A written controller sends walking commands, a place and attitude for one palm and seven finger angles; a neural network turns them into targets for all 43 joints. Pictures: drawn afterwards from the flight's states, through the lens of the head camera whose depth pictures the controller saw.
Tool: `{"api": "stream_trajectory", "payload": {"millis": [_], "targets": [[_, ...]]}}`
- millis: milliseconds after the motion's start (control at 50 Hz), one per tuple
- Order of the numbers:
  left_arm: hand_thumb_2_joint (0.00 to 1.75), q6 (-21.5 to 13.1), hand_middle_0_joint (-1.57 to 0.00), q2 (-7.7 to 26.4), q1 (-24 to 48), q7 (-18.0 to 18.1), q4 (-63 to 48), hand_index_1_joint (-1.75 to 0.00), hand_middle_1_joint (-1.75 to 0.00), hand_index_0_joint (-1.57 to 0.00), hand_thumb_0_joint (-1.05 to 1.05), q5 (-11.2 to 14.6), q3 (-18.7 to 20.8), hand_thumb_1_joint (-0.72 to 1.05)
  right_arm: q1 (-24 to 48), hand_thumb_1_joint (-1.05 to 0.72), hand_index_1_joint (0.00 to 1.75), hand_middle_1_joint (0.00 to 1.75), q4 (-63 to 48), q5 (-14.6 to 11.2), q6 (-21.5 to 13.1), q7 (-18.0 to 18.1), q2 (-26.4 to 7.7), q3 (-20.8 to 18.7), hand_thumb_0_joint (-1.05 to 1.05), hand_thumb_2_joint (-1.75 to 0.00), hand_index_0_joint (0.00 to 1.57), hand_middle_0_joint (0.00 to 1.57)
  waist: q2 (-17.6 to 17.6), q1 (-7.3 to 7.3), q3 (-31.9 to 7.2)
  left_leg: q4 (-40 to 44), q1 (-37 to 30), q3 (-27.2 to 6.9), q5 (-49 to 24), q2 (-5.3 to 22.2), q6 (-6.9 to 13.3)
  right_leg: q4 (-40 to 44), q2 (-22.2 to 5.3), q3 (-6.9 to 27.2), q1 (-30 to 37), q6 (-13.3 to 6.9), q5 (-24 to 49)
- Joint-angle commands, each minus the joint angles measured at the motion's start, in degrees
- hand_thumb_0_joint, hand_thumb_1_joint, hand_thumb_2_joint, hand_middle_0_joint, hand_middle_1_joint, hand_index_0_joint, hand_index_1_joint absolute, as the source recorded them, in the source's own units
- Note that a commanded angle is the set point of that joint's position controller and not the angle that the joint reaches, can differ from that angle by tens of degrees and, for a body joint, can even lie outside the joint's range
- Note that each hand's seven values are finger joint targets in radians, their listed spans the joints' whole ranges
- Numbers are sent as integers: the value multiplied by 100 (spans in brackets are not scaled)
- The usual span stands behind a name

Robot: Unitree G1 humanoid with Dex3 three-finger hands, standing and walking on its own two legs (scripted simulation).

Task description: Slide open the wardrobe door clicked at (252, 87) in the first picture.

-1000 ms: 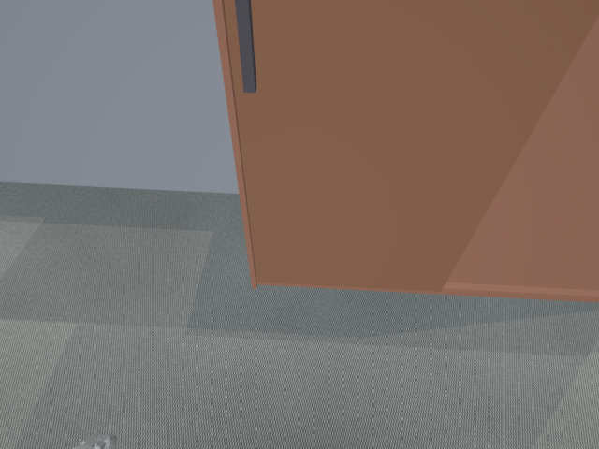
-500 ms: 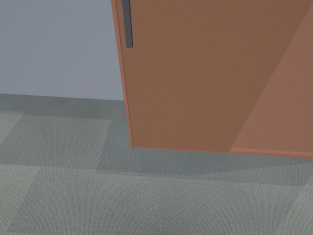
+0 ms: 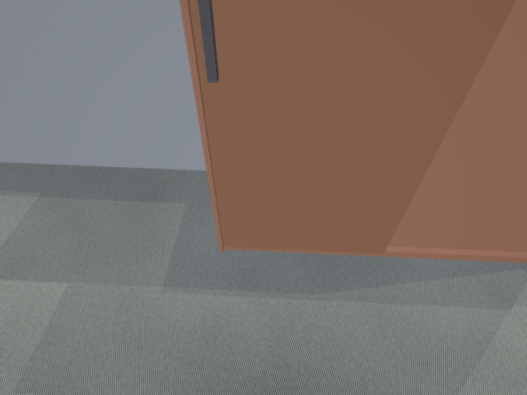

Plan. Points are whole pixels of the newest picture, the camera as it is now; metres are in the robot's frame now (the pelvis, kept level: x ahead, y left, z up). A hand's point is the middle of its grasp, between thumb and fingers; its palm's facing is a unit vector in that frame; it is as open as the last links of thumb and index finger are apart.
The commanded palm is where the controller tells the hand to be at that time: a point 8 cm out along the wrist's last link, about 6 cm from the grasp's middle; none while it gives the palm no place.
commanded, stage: look at it before walking up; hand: left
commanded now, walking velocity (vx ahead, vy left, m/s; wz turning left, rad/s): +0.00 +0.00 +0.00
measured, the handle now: (207, 8) +0.82 +0.18 +0.25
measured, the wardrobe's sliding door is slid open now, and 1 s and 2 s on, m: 0.00 0.00 0.00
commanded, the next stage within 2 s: take the last steps up to it in 0.44 s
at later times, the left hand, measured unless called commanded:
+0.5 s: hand out of the picture +0.07 +0.24 -0.16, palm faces -0.02 -0.94 -0.33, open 7.4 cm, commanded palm none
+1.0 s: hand out of the picture +0.07 +0.20 -0.19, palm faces -0.01 -0.99 -0.15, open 7.4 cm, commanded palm none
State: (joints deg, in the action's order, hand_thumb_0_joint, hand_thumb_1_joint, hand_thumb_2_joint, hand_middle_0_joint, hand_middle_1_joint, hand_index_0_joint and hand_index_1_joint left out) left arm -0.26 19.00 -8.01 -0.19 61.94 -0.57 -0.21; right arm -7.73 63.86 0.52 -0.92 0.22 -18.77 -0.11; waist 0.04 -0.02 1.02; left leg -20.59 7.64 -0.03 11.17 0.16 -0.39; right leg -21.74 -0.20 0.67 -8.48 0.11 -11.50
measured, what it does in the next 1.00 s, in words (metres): lifts its right foot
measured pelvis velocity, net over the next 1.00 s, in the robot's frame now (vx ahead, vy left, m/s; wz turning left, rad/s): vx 0.09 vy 0.02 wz -0.03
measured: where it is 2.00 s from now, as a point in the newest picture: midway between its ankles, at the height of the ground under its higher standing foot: (268, 380)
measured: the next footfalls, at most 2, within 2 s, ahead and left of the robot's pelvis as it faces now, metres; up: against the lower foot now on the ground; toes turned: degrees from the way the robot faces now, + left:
right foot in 1.20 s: +0.31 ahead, -0.12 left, +0.00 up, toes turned -9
left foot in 1.56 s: +0.39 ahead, +0.12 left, +0.00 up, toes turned +7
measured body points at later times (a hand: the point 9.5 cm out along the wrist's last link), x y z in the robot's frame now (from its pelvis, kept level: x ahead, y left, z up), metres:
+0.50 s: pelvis +0.01 +0.00 +0.00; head +0.01 +0.00 +0.45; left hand +0.07 +0.29 -0.13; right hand +0.08 -0.30 -0.13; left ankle +0.00 +0.12 -0.75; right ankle +0.00 -0.12 -0.75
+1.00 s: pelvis +0.09 +0.02 -0.01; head +0.10 +0.04 +0.44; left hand +0.08 +0.25 -0.17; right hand +0.01 -0.19 -0.16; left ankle +0.00 +0.12 -0.75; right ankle +0.06 -0.09 -0.69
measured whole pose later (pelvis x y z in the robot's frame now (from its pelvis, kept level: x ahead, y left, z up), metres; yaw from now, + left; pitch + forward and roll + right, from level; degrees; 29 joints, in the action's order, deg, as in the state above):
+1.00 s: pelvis +0.09 +0.02 -0.01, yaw -2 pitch +0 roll +0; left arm 1.0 10.6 -19.3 -0.9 63.2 -1.2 2.1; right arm -25.5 64.9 1.2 -4.2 1.7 -7.3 -0.2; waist -2.2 -1.1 1.1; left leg -23.6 2.0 4.0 21.2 -0.3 1.8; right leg -58.1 -2.5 -2.9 -24.2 -0.9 -24.0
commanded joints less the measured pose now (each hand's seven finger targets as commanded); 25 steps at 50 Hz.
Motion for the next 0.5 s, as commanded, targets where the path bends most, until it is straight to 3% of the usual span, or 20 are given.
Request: {"api": "stream_trajectory", "payload": {"millis": [0,480], "targets": [[90,-142,-20,1176,241,96,-377,-30,-30,-20,0,-7,222,90,262,-90,30,30,-390,2,-116,52,-1189,-204,0,-90,20,20,-65,-13,-230,320,-3,-546,-547,645,174,402,-661,595,-44,-185,502],[90,-157,-20,1168,144,100,-322,-30,-30,-20,0,-6,219,90,276,-90,30,30,-352,-7,-105,64,-1178,-192,0,-90,20,20,-5,-1,-280,320,-149,-499,-759,679,149,438,-654,610,44,-191,883]]}}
